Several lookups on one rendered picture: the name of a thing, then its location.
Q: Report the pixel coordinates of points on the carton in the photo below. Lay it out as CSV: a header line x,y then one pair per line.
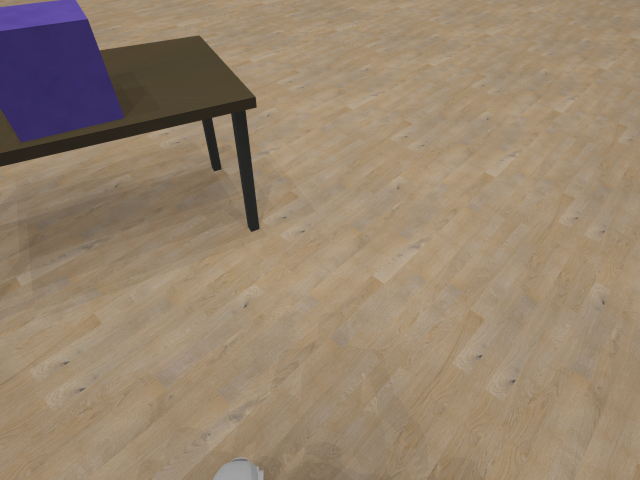
x,y
52,76

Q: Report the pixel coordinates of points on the table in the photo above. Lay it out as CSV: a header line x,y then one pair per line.
x,y
159,85

